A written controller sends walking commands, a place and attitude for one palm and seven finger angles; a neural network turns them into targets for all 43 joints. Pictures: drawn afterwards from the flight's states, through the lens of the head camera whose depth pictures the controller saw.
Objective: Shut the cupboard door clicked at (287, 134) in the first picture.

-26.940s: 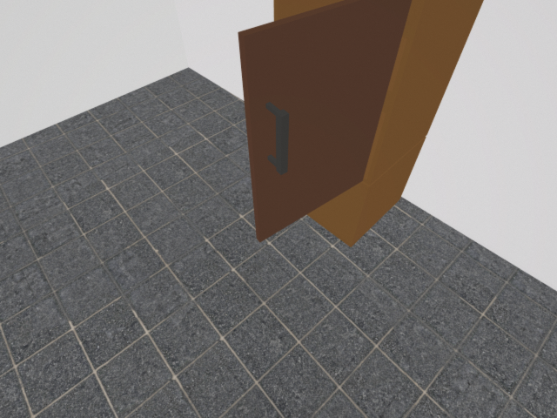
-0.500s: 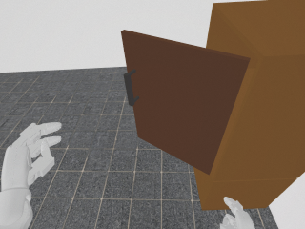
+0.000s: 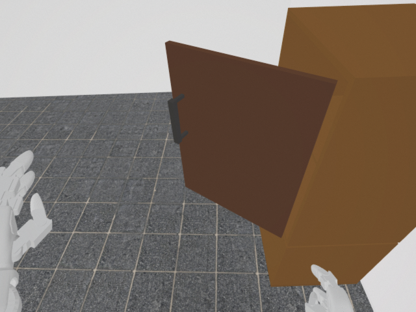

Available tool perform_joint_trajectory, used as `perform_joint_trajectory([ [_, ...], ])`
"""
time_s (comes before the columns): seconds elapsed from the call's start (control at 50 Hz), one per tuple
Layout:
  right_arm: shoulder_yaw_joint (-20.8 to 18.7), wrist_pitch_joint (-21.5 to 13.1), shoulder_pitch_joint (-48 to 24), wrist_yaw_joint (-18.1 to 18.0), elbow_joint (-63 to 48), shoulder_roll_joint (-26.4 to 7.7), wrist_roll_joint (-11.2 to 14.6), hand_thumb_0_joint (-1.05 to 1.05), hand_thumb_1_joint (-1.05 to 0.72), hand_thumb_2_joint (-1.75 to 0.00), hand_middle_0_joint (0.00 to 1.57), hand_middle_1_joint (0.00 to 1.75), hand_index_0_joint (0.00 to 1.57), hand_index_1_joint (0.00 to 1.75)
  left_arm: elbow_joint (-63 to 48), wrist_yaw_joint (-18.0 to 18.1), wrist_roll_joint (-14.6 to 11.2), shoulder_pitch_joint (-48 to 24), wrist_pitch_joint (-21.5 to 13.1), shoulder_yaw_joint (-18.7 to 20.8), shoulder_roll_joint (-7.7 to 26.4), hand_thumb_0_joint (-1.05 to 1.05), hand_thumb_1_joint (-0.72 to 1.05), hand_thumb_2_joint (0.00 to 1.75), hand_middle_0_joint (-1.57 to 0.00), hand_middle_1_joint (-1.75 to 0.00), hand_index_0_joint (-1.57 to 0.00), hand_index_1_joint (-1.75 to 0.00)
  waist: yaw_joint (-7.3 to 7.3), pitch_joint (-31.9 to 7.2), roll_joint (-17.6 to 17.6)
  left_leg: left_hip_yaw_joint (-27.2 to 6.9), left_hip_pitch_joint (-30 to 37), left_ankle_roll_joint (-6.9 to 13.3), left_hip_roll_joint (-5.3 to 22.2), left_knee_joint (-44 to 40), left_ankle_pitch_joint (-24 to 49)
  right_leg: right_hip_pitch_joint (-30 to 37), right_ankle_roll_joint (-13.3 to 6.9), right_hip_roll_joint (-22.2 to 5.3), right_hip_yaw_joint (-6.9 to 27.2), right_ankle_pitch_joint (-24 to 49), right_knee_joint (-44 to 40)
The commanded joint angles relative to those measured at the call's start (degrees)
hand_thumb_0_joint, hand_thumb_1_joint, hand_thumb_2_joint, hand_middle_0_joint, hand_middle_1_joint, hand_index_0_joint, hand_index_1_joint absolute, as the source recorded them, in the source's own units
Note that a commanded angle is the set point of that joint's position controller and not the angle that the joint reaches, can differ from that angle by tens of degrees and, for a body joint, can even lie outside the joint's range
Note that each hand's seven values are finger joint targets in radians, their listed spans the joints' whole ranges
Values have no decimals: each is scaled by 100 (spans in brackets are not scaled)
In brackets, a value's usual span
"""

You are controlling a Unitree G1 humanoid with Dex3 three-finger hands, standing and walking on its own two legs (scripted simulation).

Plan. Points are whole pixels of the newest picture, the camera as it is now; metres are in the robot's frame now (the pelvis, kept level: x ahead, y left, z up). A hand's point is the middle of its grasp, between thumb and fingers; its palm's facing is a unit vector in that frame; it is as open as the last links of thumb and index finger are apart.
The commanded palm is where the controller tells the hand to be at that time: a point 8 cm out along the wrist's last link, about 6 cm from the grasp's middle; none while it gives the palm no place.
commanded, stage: step back with the hand held close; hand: left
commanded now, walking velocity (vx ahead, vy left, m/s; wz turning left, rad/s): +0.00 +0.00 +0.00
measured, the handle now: (179, 119) +0.63 +0.17 +0.03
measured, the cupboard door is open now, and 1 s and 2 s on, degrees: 55 55 55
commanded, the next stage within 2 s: stop stepping back and stand still in 1.48 s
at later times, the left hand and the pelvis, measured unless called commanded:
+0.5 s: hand (39, 224) +0.19 +0.28 +0.15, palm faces +0.37 -0.78 -0.51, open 7.4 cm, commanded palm +0.12 +0.32 +0.17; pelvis -0.02 +0.02 -0.01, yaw -2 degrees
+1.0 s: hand out of the picture +0.11 +0.29 +0.15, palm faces +0.48 -0.78 -0.40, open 7.4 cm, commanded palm +0.04 +0.32 +0.17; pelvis -0.10 +0.02 -0.03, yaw +0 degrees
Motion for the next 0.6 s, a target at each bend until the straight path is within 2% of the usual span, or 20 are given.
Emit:
perform_joint_trajectory([
  [0.0, -234, -295, -736, -7, -899, -595, -7, 0, -90, -90, 20, 30, 20, 30, -1147, 87, -37, -495, -377, 745, 1135, 0, 90, 90, -20, -30, -20, -30, -9, -194, 39, -168, -454, -98, 152, -531, 1052, 174, -101, 41, 68, 600, -333],
  [0.02, -234, -296, -725, -2, -904, -595, -12, 0, -90, -90, 20, 30, 20, 30, -1152, 82, -32, -502, -374, 728, 1107, 0, 90, 90, -20, -30, -20, -30, -8, -196, 118, -155, -451, -94, 146, -519, 1116, 175, -101, 42, 64, 669, -316],
  [0.04, -249, -296, -722, -9, -886, -609, -19, 0, -90, -90, 20, 30, 20, 30, -1014, 77, -45, -354, -356, 775, 1147, 0, 90, 90, -20, -30, -20, -30, 9, -220, -10, -136, -428, -77, 151, -510, 1128, 186, -92, 32, 82, 695, -361],
  [0.06, -240, -283, -729, 0, -915, -594, -5, 0, -90, -90, 20, 30, 20, 30, -1155, 58, -40, -469, -359, 642, 1034, 0, 90, 90, -20, -30, -20, -30, -25, -250, 68, -128, -386, -74, 154, -498, 1159, 170, -87, 26, 88, 707, -345],
  [0.08, -247, -288, -732, -4, -911, -612, -15, 0, -90, -90, 20, 30, 20, 30, -1186, 71, -35, -523, -364, 700, 1126, 0, 90, 90, -20, -30, -20, -30, -18, -280, 69, -140, -391, -75, 150, -500, 1125, 173, -85, 28, 84, 680, -336],
  [0.1, -292, -155, -730, 2, -1118, -768, 51, 0, -90, -90, 20, 30, 20, 30, -1427, 130, -21, -1088, -591, 1265, 1656, 0, 90, 90, -20, -30, -20, -30, -237, -93, -10, -204, -890, 61, 294, -218, 535, -201, -136, -279, 707, 796, -563],
  [0.12, -298, -85, -661, -14, -1004, -718, 18, 0, -90, -90, 20, 30, 20, 30, -954, 108, -33, -525, -630, 1017, 1346, 0, 90, 90, -20, -30, -20, -30, -268, -184, -372, -254, -847, 70, 252, -40, 406, -361, -185, -473, 813, 673, -668],
  [0.14, -321, -28, -686, -11, -1007, -734, 6, 0, -90, -90, 20, 30, 20, 30, -987, 102, 9, -408, -689, 1009, 1353, 0, 90, 90, -20, -30, -20, -30, -265, -179, -399, -278, -868, 58, 227, 81, 492, -455, -246, -564, 904, 795, -693],
  [0.16, -328, 21, -678, 5, -1013, -707, 7, 0, -90, -90, 20, 30, 20, 30, -946, 93, 9, -268, -736, 886, 1237, 0, 90, 90, -20, -30, -20, -30, -287, -386, -519, -264, -854, 46, 238, 201, 549, -450, -264, -668, 927, 853, -632],
  [0.18, -347, 70, -663, 6, -1027, -713, 13, 0, -90, -90, 20, 30, 20, 30, -928, 102, 7, -161, -755, 843, 1195, 0, 90, 90, -20, -30, -20, -30, -308, -510, -471, -252, -822, 37, 264, 248, 665, -454, -280, -709, 916, 1026, -540],
  [0.24, -401, 182, -695, -30, -1099, -773, 20, 0, -90, -90, 20, 30, 20, 30, -1204, 161, 9, -24, -817, 1009, 1409, 0, 90, 90, -20, -30, -20, -30, -313, -888, -247, -333, -822, 7, 357, 144, 1346, -227, -221, -605, 683, 1800, -57],
  [0.3, -429, 324, -699, -79, -1270, -782, 43, 0, -90, -90, 20, 30, 20, 30, -1441, 199, -7, 136, -807, 1104, 1483, 0, 90, 90, -20, -30, -20, -30, -320, -1158, -85, -373, -900, -2, 501, 86, 2249, 24, -101, -409, 498, 2534, 465],
  [0.34, -444, 387, -728, -107, -1330, -795, 40, 0, -90, -90, 20, 30, 20, 30, -1485, 220, -16, 278, -782, 1298, 1665, 0, 90, 90, -20, -30, -20, -30, -288, -1243, -83, -403, -1030, -2, 551, 125, 2505, 108, -63, -379, 488, 2801, 637],
  [0.38, -446, 450, -665, -110, -1417, -773, 60, 0, -90, -90, 20, 30, 20, 30, -1542, 228, -27, 388, -762, 1257, 1587, 0, 90, 90, -20, -30, -20, -30, -309, -1270, -178, -414, -1189, -5, 603, 142, 2491, 156, -53, -371, 533, 2869, 780],
  [0.44, -477, 477, -652, -121, -1444, -819, 47, 0, -90, -90, 20, 30, 20, 30, -1556, 254, -14, 529, -781, 1391, 1671, 0, 90, 90, -20, -30, -20, -30, -302, -1179, -111, -485, -1632, 59, 646, 41, 1832, 186, -33, -349, 587, 2538, 850],
  [0.46, -453, 474, -622, -115, -1473, -789, 63, 0, -90, -90, 20, 30, 20, 30, -1570, 252, -10, 530, -790, 1265, 1541, 0, 90, 90, -20, -30, -20, -30, -332, -1092, -99, -512, -1779, 75, 667, -7, 1578, 160, -31, -344, 605, 2331, 884],
  [0.52, -444, 427, -589, -120, -1498, -835, 54, 0, -90, -90, 20, 30, 20, 30, -1552, 291, 27, 467, -845, 1307, 1537, 0, 90, 90, -20, -30, -20, -30, -327, -821, 87, -672, -2571, 232, 791, -342, 349, 304, 43, -189, 590, 1544, 1044],
  [0.54, -462, 399, -614, -130, -1491, -878, 40, 0, -90, -90, 20, 30, 20, 30, -1564, 295, 65, 439, -881, 1426, 1639, 0, 90, 90, -20, -30, -20, -30, -302, -766, 89, -763, -2904, 280, 801, -455, -110, 474, 53, -149, 585, 1401, 1095],
  [0.56, -442, 379, -572, -129, -1496, -834, 59, 0, -90, -90, 20, 30, 20, 30, -1539, 293, 74, 424, -905, 1312, 1499, 0, 90, 90, -20, -30, -20, -30, -331, -707, 32, -767, -3101, 309, 808, -488, -472, 530, 51, -158, 600, 1331, 1155],
  [0.58, -443, 354, -552, -124, -1515, -864, 64, 0, -90, -90, 20, 30, 20, 30, -1619, 296, 103, 307, -942, 1282, 1472, 0, 90, 90, -20, -30, -20, -30, -351, -637, 117, -809, -3355, 342, 825, -552, -906, 590, 53, -130, 599, 1197, 1232],
])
